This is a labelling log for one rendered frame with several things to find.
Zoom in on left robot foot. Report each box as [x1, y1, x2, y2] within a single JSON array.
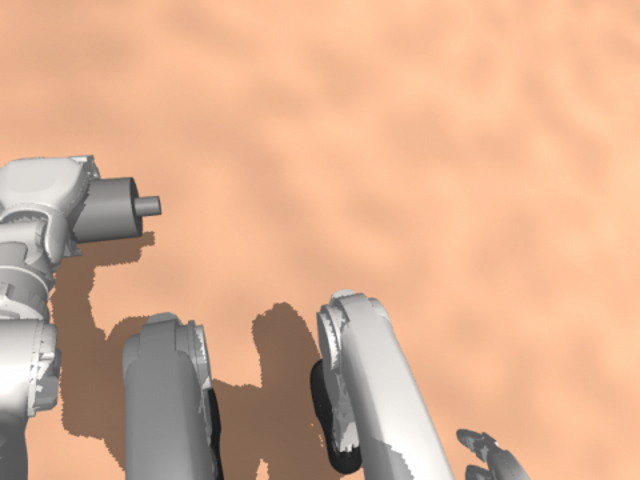
[[208, 388, 224, 480]]

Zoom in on bottle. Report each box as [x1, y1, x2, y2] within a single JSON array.
[[0, 177, 161, 244]]

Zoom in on left robot hand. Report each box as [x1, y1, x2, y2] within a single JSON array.
[[0, 155, 101, 258]]

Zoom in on right robot foot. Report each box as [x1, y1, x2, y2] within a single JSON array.
[[310, 359, 362, 474]]

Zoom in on left robot arm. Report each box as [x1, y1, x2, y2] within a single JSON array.
[[0, 203, 68, 480]]

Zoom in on right robot hand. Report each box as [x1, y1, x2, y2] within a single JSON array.
[[456, 429, 531, 480]]

